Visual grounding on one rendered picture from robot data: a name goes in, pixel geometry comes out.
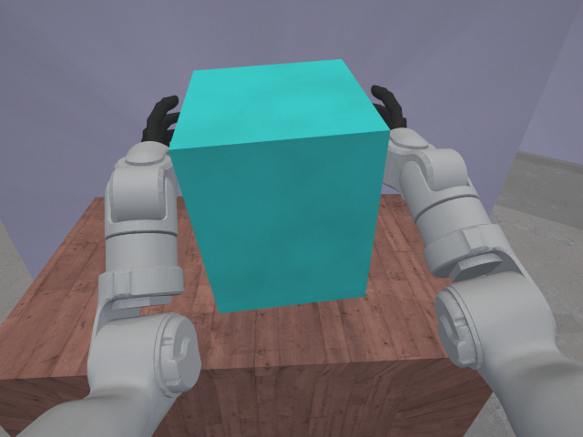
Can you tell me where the carton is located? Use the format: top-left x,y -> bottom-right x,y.
169,59 -> 391,313

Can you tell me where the robot right hand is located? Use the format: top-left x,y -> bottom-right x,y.
371,85 -> 407,130

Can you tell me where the robot left forearm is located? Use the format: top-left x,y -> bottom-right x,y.
87,141 -> 184,387

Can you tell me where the right robot upper arm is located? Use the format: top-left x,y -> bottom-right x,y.
435,269 -> 583,437

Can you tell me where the pedestal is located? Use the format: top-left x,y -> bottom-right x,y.
0,194 -> 493,437

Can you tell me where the robot left hand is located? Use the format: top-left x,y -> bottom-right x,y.
141,96 -> 180,147

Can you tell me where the robot right forearm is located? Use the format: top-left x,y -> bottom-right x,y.
383,127 -> 557,344

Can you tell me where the left robot upper arm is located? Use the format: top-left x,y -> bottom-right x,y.
16,312 -> 201,437

